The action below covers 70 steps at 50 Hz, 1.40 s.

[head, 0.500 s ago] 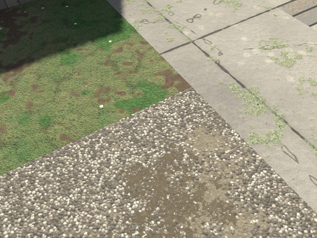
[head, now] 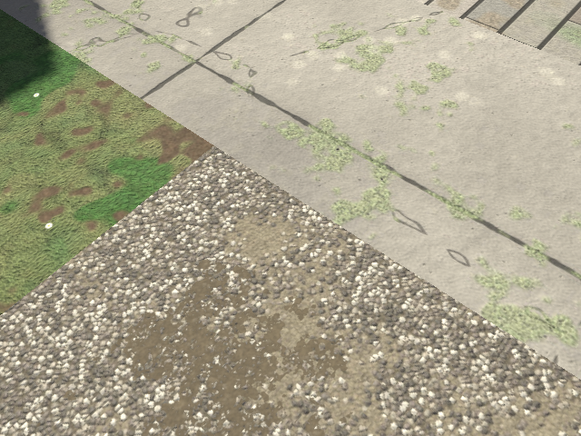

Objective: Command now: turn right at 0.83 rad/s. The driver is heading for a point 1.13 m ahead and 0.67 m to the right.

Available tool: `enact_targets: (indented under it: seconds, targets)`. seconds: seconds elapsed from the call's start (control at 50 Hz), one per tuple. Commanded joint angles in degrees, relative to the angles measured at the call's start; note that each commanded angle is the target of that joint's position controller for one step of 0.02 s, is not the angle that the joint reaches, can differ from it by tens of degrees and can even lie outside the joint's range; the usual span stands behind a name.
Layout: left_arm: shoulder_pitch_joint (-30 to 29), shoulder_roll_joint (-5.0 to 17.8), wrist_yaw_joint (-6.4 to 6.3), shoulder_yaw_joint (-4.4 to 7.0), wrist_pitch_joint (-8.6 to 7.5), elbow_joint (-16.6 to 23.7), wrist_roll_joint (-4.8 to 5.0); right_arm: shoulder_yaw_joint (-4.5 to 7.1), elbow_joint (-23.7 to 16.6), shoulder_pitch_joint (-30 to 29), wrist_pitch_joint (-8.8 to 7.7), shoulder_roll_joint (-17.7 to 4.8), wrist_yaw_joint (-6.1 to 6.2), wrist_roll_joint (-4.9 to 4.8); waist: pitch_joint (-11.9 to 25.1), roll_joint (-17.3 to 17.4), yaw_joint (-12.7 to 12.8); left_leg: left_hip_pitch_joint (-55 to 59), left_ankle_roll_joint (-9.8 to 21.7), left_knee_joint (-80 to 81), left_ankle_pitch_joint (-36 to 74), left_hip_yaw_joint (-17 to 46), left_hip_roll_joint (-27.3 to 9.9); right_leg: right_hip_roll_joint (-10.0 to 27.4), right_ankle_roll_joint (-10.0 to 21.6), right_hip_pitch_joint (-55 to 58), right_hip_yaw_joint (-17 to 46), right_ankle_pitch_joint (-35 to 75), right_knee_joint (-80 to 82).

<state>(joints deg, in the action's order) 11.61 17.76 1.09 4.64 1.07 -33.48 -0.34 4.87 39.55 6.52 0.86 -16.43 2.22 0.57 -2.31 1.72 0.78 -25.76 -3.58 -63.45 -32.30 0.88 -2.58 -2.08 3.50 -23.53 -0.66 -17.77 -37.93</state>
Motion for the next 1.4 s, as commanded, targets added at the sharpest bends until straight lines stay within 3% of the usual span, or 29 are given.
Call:
enact_targets:
  seconds: [0.02, 0.06, 0.14, 0.32, 0.36, 0.38, 0.4, 0.42, 0.48, 0.64, 0.74, 0.8, 0.84, 0.86, 0.88, 0.9, 0.92, 0.96, 1.04, 1.12, 1.18, 1.24, 1.28, 1.3, 1.32, 1.34, 1.36, 1.38, 1.4]
  targets:
    - [1.6, 9.9, -1.3, 2.83, -1.81, 4.1, 1.33, 0.94, -5.9, -4.6, -1.7, -5.3, 0.63, 0.19, 9.3, -4.8, 0.7, -18.8, 1.0, -8.2, 4.5, 6.7, 1.3, 16.3, 11.6, 21.3, 26.9, 28.9, 16.1]
    - [-2.6, 9.1, -2.48, 2.37, -0.62, 5.3, 1.65, 1.13, -5.2, -3.6, -1.53, -5.3, 0.47, 0.36, 8.9, -6.3, -1.7, -12.7, 0.5, -2.4, 10.2, 6.1, 2.4, 12.2, 9.1, 15.1, 23.4, 26.3, 16.8]
    - [1.1, 10.0, -3.34, 2.57, -0.96, 4.9, 2.11, 0.84, -4.4, -4.0, -3.2, -4.6, -1.87, -1.06, 8.5, -9.7, -0.3, -9.8, 0.3, 13.5, 15.0, 5.4, 4.7, 10.7, 9.8, 12.8, 29.7, -16.3, 24.8]
    - [-1.2, 8.2, -2.41, 1.31, -1.23, 6.1, 2.61, 1.31, -4.6, -3.8, -7.77, -4.8, -3.12, -2.97, 3.3, -11.4, -2.1, 11.6, 1.1, 33.6, 18.4, 4.4, 6.3, 6.7, 7.5, -1.5, 33.5, -16.7, 20.0]
    - [-3.9, 4.7, -2.0, 0.03, -1.37, 7.5, 2.58, 2.75, -1.7, 6.7, -8.02, -7.1, -2.56, -3.3, 5.0, -8.3, -7.2, 30.5, 3.3, 39.8, 20.9, 5.5, 1.3, 2.7, 2.8, -14.1, 28.9, -18.9, 9.7]
    - [-1.5, -0.4, -1.72, -1.42, -1.61, 7.2, 2.38, 3.32, -1.1, 13.7, -8.01, -9.9, -2.14, -2.09, 10.9, 0.4, -8.3, 40.3, 6.6, 42.3, 8.7, 17.6, -10.2, -2.7, -0.3, -19.2, 19.0, -18.9, -9.1]
    - [-1.5, -0.3, -1.47, -1.81, -2.57, 11.3, 3.72, 3.62, -1.5, 13.1, -7.99, -14.0, -2.65, 0.81, 8.3, 11.3, -5.4, 39.3, 13.3, 49.7, -11.6, 39.5, -21.0, -2.4, -0.9, -32.8, 14.3, -13.8, -20.5]
    - [-2.8, 3.7, -1.23, -1.21, -2.99, 11.3, 3.74, 3.51, -2.6, 8.7, -8.0, -12.6, -2.54, 0.47, 4.1, 11.2, -4.6, 35.0, 15.0, 51.3, -16.6, 41.9, -23.4, 4.3, -2.0, -37.7, 10.7, -8.9, -28.7]
    - [-1.9, 5.8, -0.64, -0.11, -2.25, 8.9, 1.66, 1.3, -2.5, 8.5, -6.93, -8.0, -1.44, -0.92, -0.4, 4.3, -4.0, 27.5, 10.0, 51.3, -4.7, 23.0, -15.2, 7.5, -3.0, -36.6, 7.2, 0.1, -39.1]
    - [-6.3, 2.9, 0.58, -0.95, -1.75, 8.1, 2.85, -0.77, 2.8, 14.0, -7.15, -5.5, -1.22, 1.64, -6.0, 4.2, -4.4, 22.8, 8.7, 54.9, 17.8, -2.9, -10.4, 8.7, -5.1, -34.9, 4.4, 16.6, -37.2]
    - [-14.9, 0.2, 3.44, -2.44, -2.93, 9.0, 3.23, -0.48, 5.4, 17.7, -6.08, -8.5, -1.09, 0.67, -10.5, 0.9, -6.8, 30.3, 7.4, 56.8, 29.8, -11.6, -12.0, 8.9, -0.8, -30.9, -3.3, 17.7, -17.5]
    - [-12.4, 2.3, 3.89, -1.53, -3.18, 8.8, 3.51, 0.51, 5.5, 16.5, -4.74, -14.0, -0.73, 0.57, -5.4, 6.1, -1.6, 33.4, 6.9, 46.7, 84.0, -16.4, -13.0, 1.4, 3.3, -14.5, -11.8, 10.4, -11.1]
    - [5.6, 9.2, 3.47, 1.98, -2.52, 4.8, 3.99, 1.46, 4.3, 13.9, -3.92, -17.1, -0.61, 0.22, 4.9, 9.8, 9.0, 28.8, 7.9, 23.8, 102.5, -15.8, -14.6, -3.3, 6.9, 9.1, -11.7, 4.5, -9.4]
    - [20.2, 14.0, 2.43, 4.81, -1.76, 0.3, 3.87, 1.11, 2.7, 11.9, -4.76, -15.7, -0.59, -0.48, 10.7, 6.3, 15.6, 15.1, 6.5, 5.6, 89.3, -14.7, -11.6, -3.0, 9.8, 32.4, -5.2, 9.3, -0.9]
    - [19.0, 16.5, 1.36, 4.38, -1.45, -2.1, 3.41, -2.23, 1.2, 17.3, -6.6, -3.4, -1.48, 1.78, 9.5, -15.5, 6.3, -9.2, 4.5, -18.6, 5.3, -11.0, -0.7, 7.0, 13.6, 47.9, 14.1, 7.2, -2.6]
    - [17.1, 14.6, 1.18, 3.13, -3.12, 1.9, 1.47, -3.7, -3.0, 19.0, -9.67, -3.5, -1.85, -1.67, 26.7, -19.2, 4.1, -18.7, 4.9, -30.0, 0.2, 4.0, 4.9, 19.8, 24.0, 55.9, 49.7, -14.1, 15.6]
    - [18.4, 9.1, 1.42, 2.1, -4.22, 0.4, 0.54, -1.98, -2.5, 9.9, -10.88, -10.6, -1.66, -4.1, 21.2, -6.9, 8.7, -19.2, 6.5, -27.2, 8.4, 7.0, 1.3, 20.2, 18.0, 48.5, 47.9, -7.2, 22.8]
    - [8.1, 7.5, 1.58, 0.97, -5.95, 0.2, -0.02, -2.57, -2.4, 7.3, -9.97, -8.0, -0.73, -3.95, 6.3, 4.1, 1.8, -14.3, 5.7, -20.3, 12.4, 5.3, -3.4, 19.3, 15.0, 26.0, 31.9, 20.0, 21.4]
    - [0.5, 3.3, 0.7, -0.64, -7.58, -2.0, -0.05, -1.91, 2.4, 14.0, -4.78, -6.1, -1.89, -3.0, 0.2, -2.5, -4.1, -3.6, 3.2, -7.5, 16.1, 3.5, -6.2, 12.9, 9.7, 7.0, 7.1, 41.9, 24.2]
    - [-2.9, 3.4, -1.72, -0.83, -8.08, -3.2, -1.13, -2.78, 1.1, 8.0, -5.49, -2.6, -2.87, -1.36, -0.9, -4.9, -2.7, -1.8, 1.7, 14.8, 38.0, -2.4, -0.9, 4.5, 3.0, 5.8, -8.9, 44.2, 25.1]
    - [1.0, 5.3, -3.87, -0.53, -6.56, -4.7, -0.49, -2.81, -0.8, 1.8, -6.32, -2.2, -5.62, -1.11, 1.8, -4.4, 1.6, -2.6, 1.4, 28.0, 50.6, -5.8, 1.4, 7.2, 1.0, 15.8, -10.0, 42.4, 21.6]
    - [-1.8, 7.0, -5.15, 0.34, -4.09, -4.0, -0.17, -0.58, -0.7, 9.1, -5.73, -6.6, -7.52, -1.23, 6.1, -8.0, -2.3, 3.0, 3.5, 28.9, 43.7, -6.9, 4.6, 10.3, -0.2, 21.1, -9.8, 52.0, 11.0]
    - [-6.5, 6.3, -5.09, 0.41, -2.5, -1.9, 0.5, 1.88, 1.5, 22.7, -4.38, -11.1, -6.54, -1.1, 10.3, -7.6, -9.5, 14.8, 7.1, 28.4, 35.8, -6.1, 7.2, 10.3, -0.8, 18.0, -9.0, 55.1, -6.2]
    - [-8.7, 4.7, -4.25, -0.05, -2.47, -1.0, 0.64, 2.64, 1.9, 27.5, -4.02, -12.6, -5.1, -1.31, 10.1, -0.5, -12.8, 21.6, 9.7, 34.0, 45.8, -1.2, 4.8, 5.1, -3.3, 12.0, -9.0, 36.1, -24.0]
    - [-2.0, -3.7, -2.13, -1.66, -2.72, 0.5, -1.32, 2.45, -0.7, 20.5, -4.4, -14.3, -3.78, 0.12, 7.1, 20.0, -2.2, 29.6, 18.8, 32.1, 70.4, 20.7, -4.4, -8.1, -7.6, -8.5, -4.6, -18.8, -46.0]
    - [10.0, -0.6, -0.87, -2.21, -3.76, -0.1, -0.15, 2.32, -5.5, 13.1, -5.2, -17.5, -3.77, 2.48, 23.2, 17.2, 1.6, 38.3, 29.8, 43.6, 52.8, 49.8, -15.6, -9.8, -8.1, -14.0, 10.5, -19.5, -57.7]
    - [5.1, 6.4, -0.5, -1.15, -4.14, -0.5, 0.73, 2.44, -9.1, 8.7, -4.61, -14.2, -3.78, 1.66, 22.5, 5.4, -1.0, 34.5, 27.5, 47.3, 29.5, 48.5, -14.7, -5.9, -5.7, -13.8, 12.9, -14.3, -55.5]
    - [-1.3, 7.5, -0.6, -0.57, -4.1, 1.0, 0.32, 1.51, -8.7, 8.8, -4.12, -10.2, -3.63, -0.97, 14.4, -5.0, -1.0, 25.9, 24.0, 49.8, 7.7, 43.5, -10.9, -3.1, -4.1, -15.4, 12.2, -9.4, -47.8]
    - [-3.7, 6.8, -1.0, -0.59, -3.68, 1.8, -0.2, 0.84, -8.6, 8.6, -3.95, -8.5, -3.36, -2.92, 12.3, -7.4, 0.2, 20.7, 21.3, 51.9, -4.8, 42.0, -9.0, -0.8, -3.2, -14.6, 11.5, -6.6, -40.7]
